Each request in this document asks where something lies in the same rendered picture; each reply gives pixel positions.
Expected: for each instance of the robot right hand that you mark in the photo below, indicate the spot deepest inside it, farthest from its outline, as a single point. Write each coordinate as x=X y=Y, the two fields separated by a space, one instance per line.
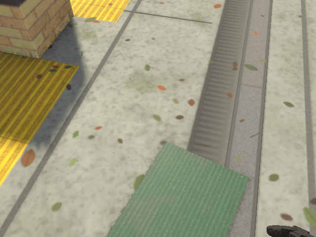
x=287 y=231

